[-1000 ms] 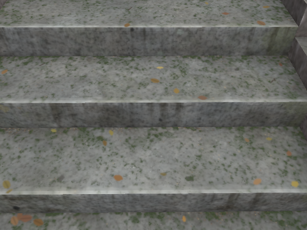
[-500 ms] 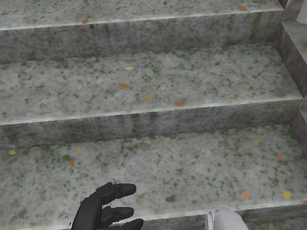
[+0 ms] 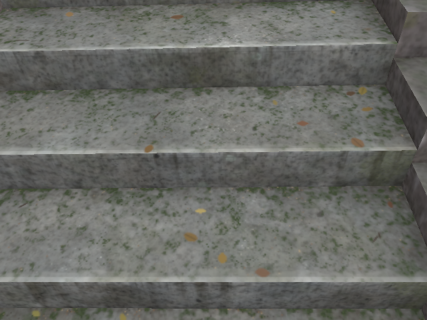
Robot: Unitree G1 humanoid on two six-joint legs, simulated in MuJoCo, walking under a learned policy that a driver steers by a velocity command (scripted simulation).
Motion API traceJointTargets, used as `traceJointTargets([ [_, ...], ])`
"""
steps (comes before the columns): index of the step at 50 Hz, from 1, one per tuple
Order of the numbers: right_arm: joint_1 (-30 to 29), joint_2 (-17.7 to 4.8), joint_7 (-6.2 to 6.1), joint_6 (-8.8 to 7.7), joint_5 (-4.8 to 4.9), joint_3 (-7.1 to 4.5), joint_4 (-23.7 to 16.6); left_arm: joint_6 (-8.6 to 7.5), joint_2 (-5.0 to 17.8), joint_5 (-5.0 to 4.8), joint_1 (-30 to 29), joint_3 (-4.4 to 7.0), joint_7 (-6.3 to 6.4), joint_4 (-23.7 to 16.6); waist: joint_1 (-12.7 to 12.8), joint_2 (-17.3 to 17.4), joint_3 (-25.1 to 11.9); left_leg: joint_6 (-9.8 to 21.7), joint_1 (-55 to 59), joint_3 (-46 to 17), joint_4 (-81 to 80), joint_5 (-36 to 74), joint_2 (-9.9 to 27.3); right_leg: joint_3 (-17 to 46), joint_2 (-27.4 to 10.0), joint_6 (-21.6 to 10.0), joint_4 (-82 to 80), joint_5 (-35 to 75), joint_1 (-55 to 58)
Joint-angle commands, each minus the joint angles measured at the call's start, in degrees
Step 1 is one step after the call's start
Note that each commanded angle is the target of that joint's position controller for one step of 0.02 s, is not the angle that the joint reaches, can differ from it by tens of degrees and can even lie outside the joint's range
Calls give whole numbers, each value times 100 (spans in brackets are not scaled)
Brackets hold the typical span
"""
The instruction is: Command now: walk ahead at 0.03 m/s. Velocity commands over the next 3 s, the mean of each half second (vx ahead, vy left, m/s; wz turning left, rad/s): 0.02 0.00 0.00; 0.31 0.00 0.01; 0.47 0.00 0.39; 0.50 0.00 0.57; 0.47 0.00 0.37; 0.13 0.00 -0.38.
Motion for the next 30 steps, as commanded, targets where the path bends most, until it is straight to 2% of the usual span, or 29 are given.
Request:
traceJointTargets([
  [1, 318, -223, 5, -3, 105, -96, 127, -15, 622, -166, -47, 118, 72, -377, -136, -1001, 542, 101, 1507, 441, -2792, -784, -319, 1379, -1349, -809, -1096, 1043, -74],
  [2, 414, -193, -16, 14, 61, -79, 241, -34, 703, -318, 207, 149, 21, -260, -127, -857, 684, 245, 1865, 345, -3581, -236, -354, 1418, -1322, -714, -937, 1536, -12],
  [3, 705, -696, -12, -1, -8, -201, 301, -118, 779, -283, 399, 187, -37, -235, -69, -349, 548, 382, 2480, -279, -3689, 1626, 65, 1162, -993, -483, -339, 1785, -116],
  [4, 802, -877, -26, 66, -69, -240, 405, -198, 535, -210, 935, 171, -157, -92, 318, 502, 64, 773, 3467, -690, -3314, 3140, 493, 899, -586, -177, -228, 774, -694],
  [5, 587, -344, 50, 105, -44, -129, 425, -159, 215, -232, 854, 77, -171, -20, 314, 669, -28, 977, 2876, -717, -3413, 1742, 473, 702, -504, 21, -636, 268, -225],
  [6, 268, -156, 102, 147, -26, -104, 369, -90, 447, -206, 293, 131, -166, -55, 186, 285, 437, 844, 2274, -489, -3583, 811, 137, 648, -460, 114, -955, 375, 141],
  [7, 204, -325, 83, 128, -22, -139, 351, -20, 589, -167, 21, 150, -131, -49, 52, -43, 538, 696, 2119, -326, -3645, 720, 23, 608, -420, 141, -962, 554, 333],
  [8, 200, -445, 88, 62, 16, -163, 371, 56, 651, -77, 18, 161, -120, -4, 57, -73, 500, 641, 2097, -239, -3618, 735, -5, 616, -422, 155, -1007, 774, 533],
  [9, 264, -589, 72, 6, 43, -207, 457, 100, 696, -27, 63, 171, -100, 9, 79, -61, 473, 605, 2098, -209, -3646, 827, -34, 614, -452, 174, -1045, 977, 739],
  [10, 205, -665, 70, -55, 99, -226, 431, 108, 730, -40, 53, 172, -71, 3, 85, -30, 388, 566, 2183, -208, -3643, 1077, -43, 662, -508, 151, -1059, 1188, 862],
  [12, 306, -632, 45, -103, 112, -231, 529, 83, 861, -81, -45, 210, -28, 24, 6, -76, 221, 536, 2458, -205, -3655, 1512, -23, 651, -539, 139, -1067, 1519, 942],
  [15, 396, -645, -2, -116, 62, -266, 597, 92, 828, -118, 41, 245, 32, 127, -30, -128, 185, 533, 2743, -216, -3747, 1734, -4, 629, -577, 173, -1150, 1606, 996],
  [16, 371, -641, -1, -134, 52, -293, 592, 88, 862, -172, 63, 268, 48, 211, -112, -139, 141, 521, 2879, -194, -3785, 1749, 14, 636, -580, 179, -1178, 1585, 959],
  [20, 345, -598, -43, -122, 50, -342, 638, 81, 839, -137, -33, 316, 45, 282, -174, -255, 265, 538, 2967, -209, -3894, 1688, -11, 631, -595, 227, -1301, 1495, 935],
  [21, 374, -654, -53, -70, 37, -375, 652, 65, 864, -107, -17, 328, 16, 304, -197, -223, 278, 571, 3034, -226, -3892, 1697, -50, 623, -587, 224, -1275, 1484, 885],
  [24, 354, -586, -81, 13, 34, -406, 653, 51, 850, -117, -8, 351, -2, 391, -208, -310, 421, 603, 3039, -223, -3969, 1568, -54, 612, -594, 255, -1340, 1323, 791],
  [25, 460, -576, -96, 22, 49, -423, 698, 44, 808, -135, 89, 343, 19, 484, -235, -309, 430, 649, 3067, -224, -4008, 993, -98, 579, -535, 227, -1321, 881, 733],
  [26, 537, -737, -116, 47, 101, -500, 714, 46, 896, -179, 76, 383, 45, 486, -273, -227, 498, 762, 3042, -265, -4007, -28, -135, 442, -402, 145, -1104, 138, 547],
  [27, 635, -877, -140, 68, 150, -575, 723, 41, 917, -218, -30, 404, 72, 434, -333, -76, 624, 932, 2941, -490, -4154, -1494, -52, 333, -298, 64, -802, -621, 201],
  [28, 769, -941, -164, 78, 167, -630, 723, 25, 877, -249, -164, 405, 97, 359, -431, 100, 851, 1125, 2808, -922, -4459, -2823, 202, 273, -252, 19, -436, -1064, -270],
  [30, 1066, -1051, -207, 33, 173, -730, 724, -46, 729, -283, -350, 371, 112, 246, -565, 481, 1132, 1508, 2832, -1967, -5021, -3888, 841, 251, -179, -22, 447, -1095, -1072],
])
